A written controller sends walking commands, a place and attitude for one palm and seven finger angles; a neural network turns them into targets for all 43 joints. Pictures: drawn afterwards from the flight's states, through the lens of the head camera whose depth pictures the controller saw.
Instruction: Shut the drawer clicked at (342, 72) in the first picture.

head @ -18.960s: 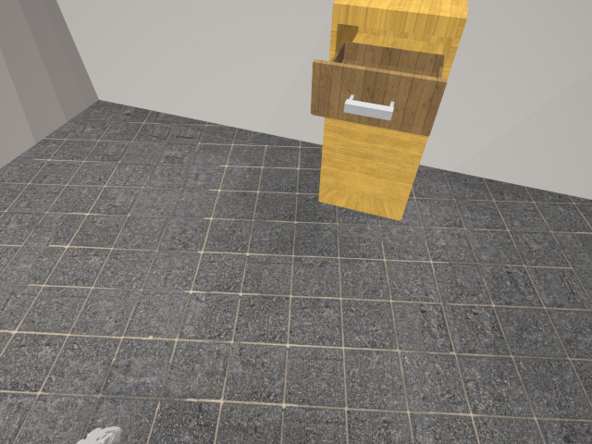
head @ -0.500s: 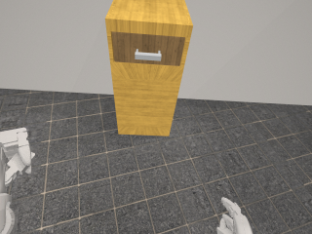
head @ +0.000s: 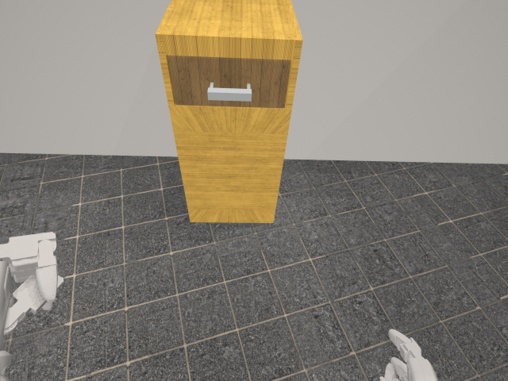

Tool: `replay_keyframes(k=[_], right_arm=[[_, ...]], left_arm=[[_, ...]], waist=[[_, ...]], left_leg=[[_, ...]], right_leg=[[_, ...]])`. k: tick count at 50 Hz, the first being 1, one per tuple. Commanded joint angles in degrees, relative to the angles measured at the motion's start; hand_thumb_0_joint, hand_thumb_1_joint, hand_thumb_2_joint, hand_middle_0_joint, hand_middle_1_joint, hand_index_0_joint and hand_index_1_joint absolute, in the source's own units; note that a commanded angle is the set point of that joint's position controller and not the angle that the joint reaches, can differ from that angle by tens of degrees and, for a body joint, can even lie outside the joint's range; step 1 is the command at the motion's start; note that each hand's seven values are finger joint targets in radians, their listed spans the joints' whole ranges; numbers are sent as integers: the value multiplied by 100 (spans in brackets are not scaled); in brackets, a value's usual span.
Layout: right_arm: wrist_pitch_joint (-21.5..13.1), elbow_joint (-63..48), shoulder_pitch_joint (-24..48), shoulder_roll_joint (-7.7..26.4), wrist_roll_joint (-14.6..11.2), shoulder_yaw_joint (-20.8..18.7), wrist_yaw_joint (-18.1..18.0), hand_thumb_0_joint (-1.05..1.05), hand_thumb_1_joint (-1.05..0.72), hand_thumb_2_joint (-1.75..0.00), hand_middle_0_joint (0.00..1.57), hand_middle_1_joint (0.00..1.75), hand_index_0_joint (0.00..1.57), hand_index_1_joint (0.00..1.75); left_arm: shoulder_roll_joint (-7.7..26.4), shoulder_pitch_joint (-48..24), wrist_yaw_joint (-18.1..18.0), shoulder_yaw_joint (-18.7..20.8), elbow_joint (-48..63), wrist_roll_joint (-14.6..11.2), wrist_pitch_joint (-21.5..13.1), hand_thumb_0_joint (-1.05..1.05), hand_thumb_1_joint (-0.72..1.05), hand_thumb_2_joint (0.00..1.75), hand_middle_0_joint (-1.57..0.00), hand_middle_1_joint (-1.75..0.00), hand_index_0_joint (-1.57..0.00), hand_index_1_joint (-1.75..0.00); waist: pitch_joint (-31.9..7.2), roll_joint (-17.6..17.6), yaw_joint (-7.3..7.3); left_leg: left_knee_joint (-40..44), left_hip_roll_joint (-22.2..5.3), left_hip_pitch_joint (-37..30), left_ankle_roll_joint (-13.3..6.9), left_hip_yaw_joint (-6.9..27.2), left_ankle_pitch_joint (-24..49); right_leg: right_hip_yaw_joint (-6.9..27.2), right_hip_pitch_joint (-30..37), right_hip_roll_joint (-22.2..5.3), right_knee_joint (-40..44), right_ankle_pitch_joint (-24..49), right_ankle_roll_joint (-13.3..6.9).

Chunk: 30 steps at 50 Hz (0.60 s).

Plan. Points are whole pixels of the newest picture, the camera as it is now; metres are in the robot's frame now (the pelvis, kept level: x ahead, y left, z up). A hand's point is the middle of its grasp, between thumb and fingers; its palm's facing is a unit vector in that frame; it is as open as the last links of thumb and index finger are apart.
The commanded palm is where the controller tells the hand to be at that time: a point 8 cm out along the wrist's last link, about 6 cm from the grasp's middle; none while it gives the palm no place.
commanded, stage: stop stepping back and stand still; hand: left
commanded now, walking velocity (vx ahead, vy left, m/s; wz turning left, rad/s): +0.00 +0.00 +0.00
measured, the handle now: (230, 90) +0.90 +0.12 -0.02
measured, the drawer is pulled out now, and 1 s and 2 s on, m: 0.00 0.00 0.00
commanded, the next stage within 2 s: let the arm hang, fingers relaxed in 0.28 s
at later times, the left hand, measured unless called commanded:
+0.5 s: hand (89, 312) +0.21 +0.26 +0.01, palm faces +0.10 -0.87 -0.49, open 3.1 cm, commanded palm none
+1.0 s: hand out of the picture -0.01 +0.25 -0.15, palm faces +0.01 -0.95 -0.31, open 5.8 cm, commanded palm none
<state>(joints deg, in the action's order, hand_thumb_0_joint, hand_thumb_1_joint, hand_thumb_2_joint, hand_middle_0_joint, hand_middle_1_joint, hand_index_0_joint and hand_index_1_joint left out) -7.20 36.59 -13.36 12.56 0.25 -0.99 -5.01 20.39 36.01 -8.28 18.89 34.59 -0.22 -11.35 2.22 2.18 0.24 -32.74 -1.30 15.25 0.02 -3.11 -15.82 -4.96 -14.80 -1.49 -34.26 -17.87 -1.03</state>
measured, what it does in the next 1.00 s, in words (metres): stands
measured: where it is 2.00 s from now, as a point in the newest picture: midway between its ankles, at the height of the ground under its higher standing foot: outside the picture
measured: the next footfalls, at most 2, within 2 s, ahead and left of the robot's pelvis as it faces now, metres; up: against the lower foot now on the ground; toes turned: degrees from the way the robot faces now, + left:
none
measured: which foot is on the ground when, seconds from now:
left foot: down 0.00-1.00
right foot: down 0.00-1.00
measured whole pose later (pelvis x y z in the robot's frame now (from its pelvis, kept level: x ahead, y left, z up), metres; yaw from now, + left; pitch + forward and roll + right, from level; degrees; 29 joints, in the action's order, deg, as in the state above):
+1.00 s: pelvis -0.01 +0.01 +0.01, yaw +1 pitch -1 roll -1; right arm 1.3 61.6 -12.2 14.7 1.0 -0.8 -0.3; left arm 17.1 12.9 0.0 1.2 -63.8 0.9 1.0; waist 4.6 -1.1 -0.2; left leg -24.6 -1.0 13.3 -0.6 -1.9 -10.1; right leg -6.4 -10.8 -1.1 -23.0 -10.9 -1.0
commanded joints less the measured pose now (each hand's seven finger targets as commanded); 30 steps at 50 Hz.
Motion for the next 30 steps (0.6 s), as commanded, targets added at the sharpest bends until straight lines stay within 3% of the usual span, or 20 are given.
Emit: replay_keyframes(k=[1, 3, 5, 7, 11, 15, 18, 19, 20, 21, 23, 25, 26, 27, 30], right_arm=[[-351, -948, 574, 519, -26, -122, 15, 0, -90, -90, 20, 30, 20, 30], [-295, -927, 455, 498, -50, -174, 46, 0, -90, -90, 20, 30, 20, 30], [-223, -898, 409, 488, -59, -174, 75, 0, -90, -90, 20, 30, 20, 30], [-176, -930, 490, 498, -75, -180, 70, 0, -90, -90, 20, 30, 20, 30], [-118, -1028, 656, 554, -64, -148, 42, 0, -90, -90, 20, 30, 20, 30], [-137, -1126, 701, 556, -45, -118, 1, 0, -90, -90, 20, 30, 20, 30], [-144, -1136, 688, 522, -39, -108, -12, 0, -90, -90, 20, 30, 20, 30], [-318, 266, 1058, 1747, -82, -484, 538, 0, -90, -90, 20, 30, 20, 30], [66, 143, 549, 1467, -131, -477, 571, 0, -90, -90, 20, 30, 20, 30], [170, 66, 532, 1369, -124, -420, 564, 0, -90, -90, 20, 30, 20, 30], [291, 120, 500, 1332, -22, -320, 578, 0, -90, -90, 20, 30, 20, 30], [390, 189, 550, 1388, 44, -263, 565, 0, -90, -90, 20, 30, 20, 30], [431, 265, 550, 1441, 72, -270, 550, 0, -90, -90, 20, 30, 20, 30], [481, 346, 548, 1439, 83, -262, 549, 0, -90, -90, 20, 30, 20, 30], [589, 671, 653, 1349, 128, -171, 523, 0, -90, -90, 20, 30, 20, 30]], left_arm=[[1191, -55, -203, 1148, 1087, -57, -565, 0, 90, 90, -140, -160, -140, -160], [1109, 92, -165, 1118, 750, -174, -543, 0, 90, 90, -140, -160, -140, -160], [1004, 140, -143, 1045, 510, -237, -468, 0, 90, 90, -140, -160, -140, -160], [828, 293, -113, 893, 337, -268, -383, 0, 90, 90, -140, -160, -140, -160], [923, 179, -63, 818, 705, -227, -329, 0, 90, 90, -140, -160, -140, -160], [1059, 50, -86, 843, 1123, -183, -349, 0, 90, 90, -140, -160, -140, -160], [1131, 54, -116, 940, 1203, -194, -362, 0, 90, 90, -140, -160, -140, -160], [485, -833, 724, -1372, -3919, 275, 480, 0, 90, 90, -140, -160, -140, -160], [459, -894, 804, -1181, -4031, 179, 885, 0, 90, 90, -136, -156, -136, -156], [375, -874, 825, -1212, -4018, 185, 986, 0, 90, 90, -132, -151, -132, -151], [402, -1310, 836, -1274, -4554, 215, 962, 0, 90, 90, -124, -143, -124, -143], [569, -1709, 827, -1327, -5209, 229, 957, 0, 90, 90, -116, -134, -116, -134], [624, -1900, 821, -1347, -5577, 231, 952, 0, 90, 90, -112, -130, -112, -130], [703, -2089, 802, -1377, -5927, 224, 974, 0, 90, 90, -108, -125, -108, -125], [608, -2359, 772, -1523, -6856, 152, 1075, 0, 90, 90, -96, -112, -96, -112]], waist=[[-138, -860, -67], [-527, -2, 37], [-732, 203, 90], [-753, 84, 85], [-766, -112, 27], [-845, -454, -28], [-851, -459, -33], [-556, -468, 185], [-945, -477, 119], [-847, -619, 109], [-855, -85, 14], [-837, 805, -5], [-872, 1060, 1], [-801, 967, 29], [-533, -205, -8]], left_leg=[[918, -525, 631, -217, 619, 557], [208, -225, 210, -32, 273, 768], [81, -129, 46, -2, 172, 788], [277, -162, -118, -39, 177, 1009], [682, -396, -344, -145, 353, 1771], [823, -446, -355, -166, 446, 2058], [763, -382, -292, -122, 412, 2002], [-196, -546, -22, -184, 462, 2752], [-52, -530, -254, -138, 495, 2508], [16, -563, -171, -163, 541, 2067], [207, -662, 315, -342, 869, 1580], [199, -561, 336, -351, 915, 1547], [150, -479, 209, -325, 847, 1595], [174, -399, 145, -284, 755, 1687], [679, -477, 95, -275, 844, 1543]], right_leg=[[673, 613, -215, 933, 747, 16], [1220, 559, -689, 1278, 1386, -173], [1243, 592, -890, 1344, 1744, -239], [1023, 567, -772, 1257, 1974, -154], [596, 581, -374, 998, 2000, 69], [459, 747, -233, 823, 2015, 107], [493, 863, -288, 867, 2140, 75], [329, -14, -818, 73, 3030, -76], [578, -44, -717, 287, 2357, -112], [487, -178, -651, 312, 1661, -66], [420, -12, -543, 286, 1117, -76], [515, 200, -620, 445, 1373, -162], [583, 237, -699, 502, 1591, -238], [578, 249, -758, 506, 1670, -311], [559, 259, -593, 594, 1018, -192]])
